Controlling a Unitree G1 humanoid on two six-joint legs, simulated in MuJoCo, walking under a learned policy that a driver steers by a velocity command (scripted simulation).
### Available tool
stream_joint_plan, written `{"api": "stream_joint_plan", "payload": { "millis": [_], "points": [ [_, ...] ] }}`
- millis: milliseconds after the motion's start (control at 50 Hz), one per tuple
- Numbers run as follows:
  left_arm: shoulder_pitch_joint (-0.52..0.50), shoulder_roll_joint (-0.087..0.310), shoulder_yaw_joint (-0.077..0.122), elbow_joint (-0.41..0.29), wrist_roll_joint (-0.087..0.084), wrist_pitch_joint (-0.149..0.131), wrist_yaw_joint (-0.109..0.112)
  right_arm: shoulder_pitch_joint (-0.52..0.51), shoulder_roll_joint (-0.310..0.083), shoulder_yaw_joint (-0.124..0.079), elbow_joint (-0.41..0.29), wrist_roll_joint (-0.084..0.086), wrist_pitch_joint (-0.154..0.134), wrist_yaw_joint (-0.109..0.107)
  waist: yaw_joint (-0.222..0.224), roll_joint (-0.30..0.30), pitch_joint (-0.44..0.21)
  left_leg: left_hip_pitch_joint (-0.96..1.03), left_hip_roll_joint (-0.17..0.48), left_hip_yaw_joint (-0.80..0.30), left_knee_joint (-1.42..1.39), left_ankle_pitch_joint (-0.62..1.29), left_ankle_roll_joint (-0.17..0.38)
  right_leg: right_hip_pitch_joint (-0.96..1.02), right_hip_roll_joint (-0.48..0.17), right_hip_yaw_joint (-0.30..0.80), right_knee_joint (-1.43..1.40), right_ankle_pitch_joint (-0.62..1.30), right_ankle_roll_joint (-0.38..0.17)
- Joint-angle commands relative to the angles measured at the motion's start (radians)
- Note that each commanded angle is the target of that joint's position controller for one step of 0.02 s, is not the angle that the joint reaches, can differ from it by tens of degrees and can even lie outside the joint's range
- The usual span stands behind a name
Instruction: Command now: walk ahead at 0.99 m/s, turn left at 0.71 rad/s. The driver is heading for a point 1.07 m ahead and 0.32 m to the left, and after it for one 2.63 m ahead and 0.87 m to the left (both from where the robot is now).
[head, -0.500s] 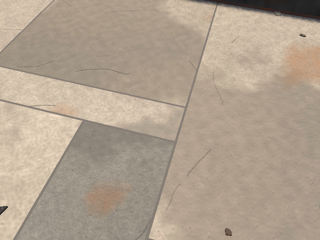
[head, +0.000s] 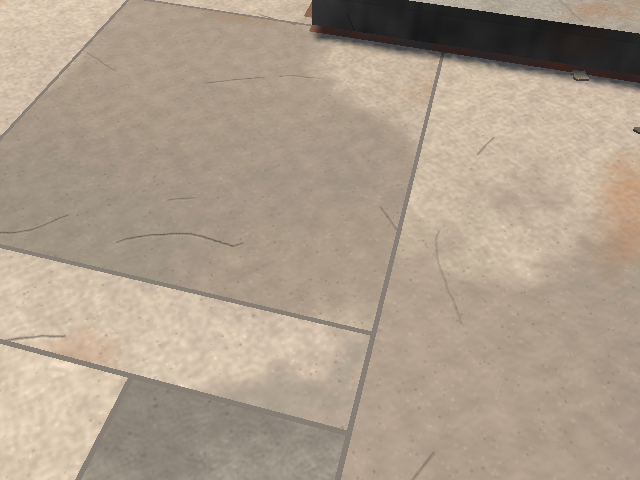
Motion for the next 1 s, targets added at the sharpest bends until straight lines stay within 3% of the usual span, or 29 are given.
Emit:
{"api": "stream_joint_plan", "payload": {
  "millis": [20,80,140,160,200,240,260,280,300,320,340,360,400,440,500,560,600,640,660,680,700,720,740,760,780,840,920,960,1000],
  "points": [
    [0.053,0.040,0.013,-0.004,-0.029,-0.042,-0.001,-0.036,-0.009,-0.005,-0.087,-0.017,0.028,0.021,0.009,-0.116,0.068,-0.266,0.078,-0.020,0.027,0.055,-0.017,0.092,-0.271,0.181,-0.317,0.143,-0.024],
    [0.039,0.020,0.006,0.016,-0.016,-0.059,-0.008,-0.199,-0.004,0.009,-0.156,-0.011,0.029,0.032,0.001,-0.113,0.130,-0.279,0.047,0.059,-0.089,0.198,-0.020,0.022,-0.183,-0.033,-0.353,0.403,0.004],
    [0.072,0.067,0.009,0.038,-0.019,-0.064,0.005,-0.307,-0.024,0.023,-0.204,-0.008,0.019,0.054,0.004,-0.045,0.144,-0.173,-0.015,0.177,-0.358,0.310,0.018,0.058,-0.160,-0.137,-0.362,0.717,0.041],
    [0.073,0.110,0.016,0.032,-0.019,-0.067,0.012,-0.317,-0.031,0.026,-0.214,-0.013,0.017,0.059,-0.011,-0.055,0.123,-0.097,-0.043,0.199,-0.434,0.339,0.038,0.085,-0.190,-0.147,-0.330,0.903,0.045],
    [0.093,0.180,0.032,0.022,-0.017,-0.053,0.035,-0.239,-0.083,0.015,-0.185,-0.011,0.018,0.059,-0.061,-0.099,0.025,0.048,-0.131,0.255,-0.471,0.301,0.064,0.197,-0.222,-0.147,-0.158,1.313,0.062],
    [0.001,0.244,0.053,-0.019,-0.003,-0.015,0.050,0.088,-0.173,-0.023,-0.096,-0.015,0.023,0.041,-0.241,-0.134,-0.144,0.391,-0.181,0.200,-0.467,0.176,0.116,0.155,-0.267,-0.108,0.262,1.450,0.052],
    [-0.043,0.247,0.057,-0.037,-0.001,0.003,0.040,0.289,-0.222,-0.054,-0.030,-0.012,0.022,0.021,-0.319,-0.079,-0.214,0.621,-0.173,0.116,-0.550,0.131,0.159,0.027,-0.236,-0.088,0.624,1.200,0.037],
    [-0.079,0.151,0.041,-0.034,0.004,0.000,0.014,0.219,-0.264,-0.084,-0.030,0.021,0.034,-0.002,-0.260,0.152,-0.115,0.694,-0.119,-0.013,-0.641,0.097,0.186,-0.238,-0.007,-0.071,1.054,0.081,0.047],
    [0.081,0.068,0.006,-0.148,0.001,-0.025,0.007,0.087,-0.386,-0.096,-0.081,-0.021,0.042,-0.004,-0.032,0.289,-0.221,0.892,0.089,-0.520,-0.691,0.249,0.368,-0.601,0.043,0.086,1.331,-0.224,0.091],
    [0.033,0.112,-0.002,-0.181,0.005,-0.051,0.009,0.071,-0.374,-0.108,-0.127,-0.016,0.043,-0.013,-0.091,0.131,-0.339,0.943,0.178,-0.795,-0.928,-0.111,0.437,-0.706,0.012,0.240,1.314,-0.172,0.073],
    [-0.022,0.144,-0.002,-0.176,0.007,-0.064,0.008,0.052,-0.287,-0.092,-0.118,-0.019,0.036,-0.028,-0.056,-0.032,-0.144,0.752,0.170,-0.792,-1.039,-0.234,0.365,-0.728,-0.047,0.250,1.178,-0.103,0.062],
    [-0.057,0.141,-0.003,-0.180,0.013,-0.059,0.007,0.014,-0.236,-0.078,-0.103,-0.017,0.024,-0.031,0.002,-0.113,-0.047,0.574,0.131,-0.699,-1.045,-0.188,0.311,-0.659,-0.095,0.246,1.047,-0.065,0.066],
    [-0.049,0.115,-0.016,-0.173,0.044,-0.013,0.007,-0.022,-0.207,-0.062,-0.106,-0.009,-0.009,-0.039,0.070,-0.144,0.033,0.320,0.037,-0.525,-1.044,0.001,0.271,-0.523,-0.136,0.236,0.916,-0.073,0.098],
    [-0.080,0.089,-0.026,-0.192,0.047,0.022,0.000,-0.024,-0.195,-0.055,-0.108,0.001,-0.036,-0.032,0.085,-0.126,0.053,0.161,-0.039,-0.411,-1.065,0.080,0.257,-0.436,-0.161,0.199,0.754,-0.078,0.128],
    [-0.268,0.048,-0.046,-0.275,0.023,0.024,-0.019,-0.001,-0.201,-0.062,-0.107,0.006,-0.047,-0.029,0.027,-0.069,0.087,0.092,-0.115,-0.327,-1.076,0.245,0.209,-0.375,-0.142,0.141,0.447,0.177,0.137],
    [-0.345,0.041,-0.052,-0.306,-0.004,0.018,-0.020,0.061,-0.216,-0.074,-0.094,0.014,-0.044,-0.018,-0.048,0.002,0.030,0.218,-0.114,-0.336,-1.036,0.468,0.148,-0.312,-0.075,0.113,0.232,0.368,0.113],
    [-0.365,0.063,-0.047,-0.324,-0.010,0.012,-0.014,0.066,-0.224,-0.080,-0.092,0.011,-0.043,-0.022,-0.057,0.030,0.011,0.304,-0.089,-0.362,-0.993,0.551,0.123,-0.268,-0.054,0.133,0.136,0.372,0.096],
    [-0.258,0.122,-0.023,-0.297,-0.011,0.007,-0.001,0.029,-0.253,-0.088,-0.104,0.006,-0.044,-0.029,0.001,0.037,-0.066,0.357,-0.087,-0.381,-0.856,0.743,0.076,-0.084,-0.006,0.153,0.070,0.289,0.079],
    [-0.121,0.177,0.001,-0.263,-0.018,0.003,0.012,-0.002,-0.289,-0.095,-0.111,-0.003,-0.046,-0.027,0.080,0.039,-0.154,0.366,-0.090,-0.382,-0.689,0.818,0.055,0.065,0.003,0.165,0.086,0.192,0.068],
    [0.101,0.220,0.025,-0.209,-0.019,-0.002,0.028,-0.070,-0.294,-0.094,-0.125,-0.008,-0.054,-0.022,0.213,0.032,-0.245,0.274,-0.120,-0.356,-0.452,0.767,0.038,0.294,-0.038,0.175,0.096,0.118,0.056],
    [0.312,0.283,0.053,-0.173,0.011,-0.007,0.050,-0.082,-0.164,-0.060,-0.151,-0.011,-0.067,-0.023,0.270,-0.102,-0.367,0.113,-0.173,-0.280,-0.113,0.324,0.038,0.525,-0.253,0.388,0.090,-0.243,0.029],
    [0.210,0.345,0.065,-0.192,0.039,-0.004,0.043,0.057,-0.038,-0.019,-0.217,0.044,-0.062,-0.019,0.108,-0.464,-0.499,-0.157,-0.267,-0.161,0.144,-0.266,0.003,0.669,-0.534,1.001,-0.153,-0.502,-0.075],
    [0.085,0.261,0.069,-0.208,0.027,0.007,0.033,0.015,-0.125,-0.015,-0.183,0.009,-0.042,-0.029,0.107,-0.288,-0.356,-0.274,-0.162,-0.120,0.189,-0.149,0.018,0.525,-0.473,1.041,-0.215,-0.688,-0.103],
    [0.031,0.169,0.047,-0.207,0.017,0.010,0.027,-0.065,-0.162,-0.023,-0.177,-0.017,-0.031,-0.021,0.110,-0.146,-0.218,-0.276,-0.116,-0.095,0.143,-0.063,0.012,0.385,-0.413,0.845,-0.195,-0.558,-0.094],
    [0.034,0.124,0.038,-0.176,0.019,0.009,0.020,-0.106,-0.155,-0.022,-0.181,-0.028,-0.026,-0.008,0.101,-0.044,-0.131,-0.252,-0.086,-0.083,0.096,-0.031,0.006,0.264,-0.366,0.697,-0.194,-0.355,-0.086],
    [0.137,0.065,0.017,-0.059,0.006,-0.020,0.004,-0.185,-0.067,0.008,-0.232,-0.050,-0.012,0.023,0.066,-0.088,-0.021,-0.224,-0.058,-0.122,-0.002,-0.054,-0.005,0.093,-0.264,0.488,-0.240,-0.119,-0.076],
    [0.136,0.116,0.028,-0.024,-0.021,-0.038,-0.006,-0.337,-0.095,0.032,-0.331,-0.063,-0.017,0.035,0.013,-0.097,0.061,-0.304,-0.016,-0.059,-0.261,0.028,-0.045,0.026,-0.253,0.403,-0.344,0.023,-0.132],
    [0.114,0.142,0.038,-0.030,-0.027,-0.037,-0.012,-0.416,-0.079,0.055,-0.353,-0.048,-0.032,0.056,0.022,-0.074,0.082,-0.048,-0.031,0.032,-0.509,0.165,-0.060,-0.148,-0.187,0.298,-0.414,0.145,-0.108],
    [0.151,0.209,0.055,-0.016,-0.033,-0.039,-0.023,-0.422,-0.083,0.056,-0.347,-0.035,-0.037,0.058,0.025,-0.091,0.067,0.129,-0.069,0.071,-0.553,0.196,-0.055,-0.164,-0.218,0.296,-0.432,0.351,-0.116]
  ]
}}
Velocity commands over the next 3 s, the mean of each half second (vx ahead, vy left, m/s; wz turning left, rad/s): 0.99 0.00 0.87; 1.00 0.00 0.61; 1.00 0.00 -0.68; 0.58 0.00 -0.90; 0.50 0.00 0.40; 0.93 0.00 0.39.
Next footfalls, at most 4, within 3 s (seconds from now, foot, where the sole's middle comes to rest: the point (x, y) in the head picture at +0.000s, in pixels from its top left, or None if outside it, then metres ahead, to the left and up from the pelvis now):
0.28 left None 0.45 0.08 -0.77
0.70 right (269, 305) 0.90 0.12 -0.77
1.10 left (97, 282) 0.99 0.55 -0.77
1.52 right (106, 157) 1.45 0.61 -0.77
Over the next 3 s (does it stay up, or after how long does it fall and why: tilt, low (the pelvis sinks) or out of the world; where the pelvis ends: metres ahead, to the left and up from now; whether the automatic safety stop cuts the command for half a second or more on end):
stays up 2.06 0.97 -0.01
